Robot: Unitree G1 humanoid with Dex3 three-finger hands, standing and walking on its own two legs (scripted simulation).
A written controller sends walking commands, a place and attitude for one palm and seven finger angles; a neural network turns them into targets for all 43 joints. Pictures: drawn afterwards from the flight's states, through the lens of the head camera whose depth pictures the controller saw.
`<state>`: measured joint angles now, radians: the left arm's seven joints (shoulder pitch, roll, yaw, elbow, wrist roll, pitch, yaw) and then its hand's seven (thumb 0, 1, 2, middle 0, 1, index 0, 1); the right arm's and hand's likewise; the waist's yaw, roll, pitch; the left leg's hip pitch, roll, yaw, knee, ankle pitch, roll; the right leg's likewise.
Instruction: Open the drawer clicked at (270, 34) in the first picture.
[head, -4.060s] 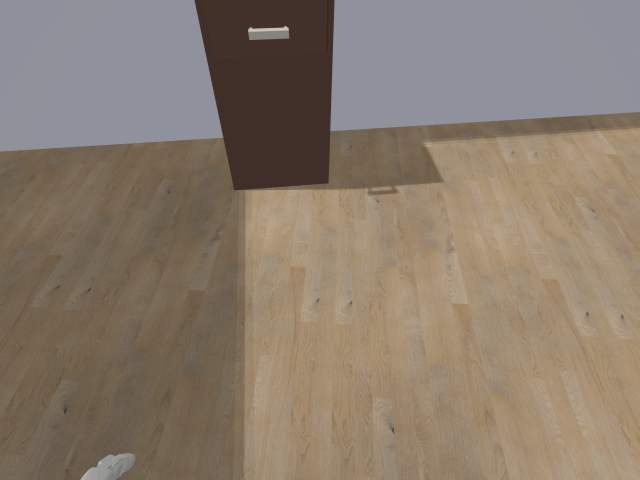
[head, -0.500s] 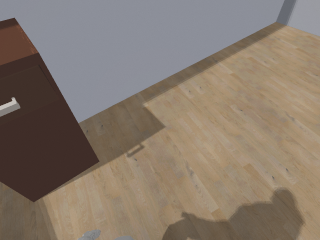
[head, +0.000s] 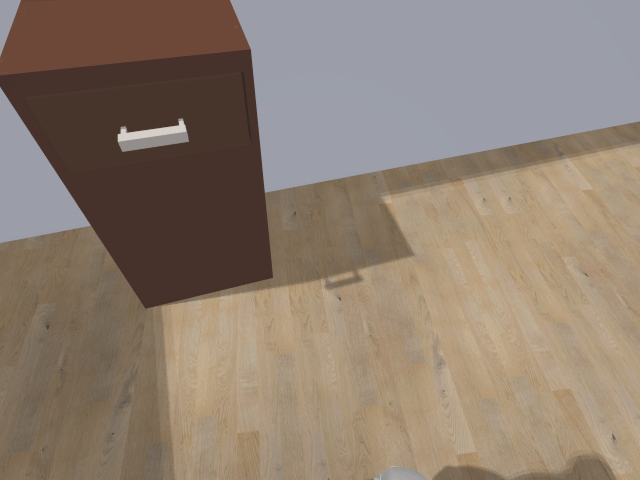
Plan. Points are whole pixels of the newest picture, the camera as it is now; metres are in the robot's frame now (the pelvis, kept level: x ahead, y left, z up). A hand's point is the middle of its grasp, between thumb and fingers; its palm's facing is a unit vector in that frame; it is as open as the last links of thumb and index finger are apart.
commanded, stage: turn to face it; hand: left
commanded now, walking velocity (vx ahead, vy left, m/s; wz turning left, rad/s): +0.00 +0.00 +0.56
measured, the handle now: (153, 132) +0.76 +0.40 -0.05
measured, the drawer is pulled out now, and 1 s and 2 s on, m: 0.00 0.00 0.00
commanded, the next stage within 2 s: take the last steps up to it in 0.44 s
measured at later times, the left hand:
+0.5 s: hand out of the picture -0.02 +0.14 -0.15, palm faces +0.28 -0.92 -0.26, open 7.3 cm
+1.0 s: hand out of the picture -0.02 +0.19 -0.17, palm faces +0.31 -0.93 -0.19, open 7.4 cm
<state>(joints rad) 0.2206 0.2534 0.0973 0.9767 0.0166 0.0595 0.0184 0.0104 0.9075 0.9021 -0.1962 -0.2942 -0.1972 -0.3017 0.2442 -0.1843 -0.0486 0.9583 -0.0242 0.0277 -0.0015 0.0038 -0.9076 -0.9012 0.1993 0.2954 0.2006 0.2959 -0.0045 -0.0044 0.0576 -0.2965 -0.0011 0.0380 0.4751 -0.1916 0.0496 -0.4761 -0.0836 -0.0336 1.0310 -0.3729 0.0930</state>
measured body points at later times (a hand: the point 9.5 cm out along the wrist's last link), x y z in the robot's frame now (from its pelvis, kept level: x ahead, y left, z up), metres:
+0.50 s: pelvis -0.03 -0.05 +0.00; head +0.00 -0.07 +0.45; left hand -0.04 +0.19 -0.13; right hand +0.10 -0.29 -0.15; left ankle -0.09 +0.09 -0.67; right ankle -0.02 -0.16 -0.74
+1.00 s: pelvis +0.00 +0.00 +0.00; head +0.01 +0.01 +0.45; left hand -0.04 +0.24 -0.15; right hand +0.03 -0.23 -0.15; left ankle -0.10 +0.07 -0.74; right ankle +0.10 -0.12 -0.68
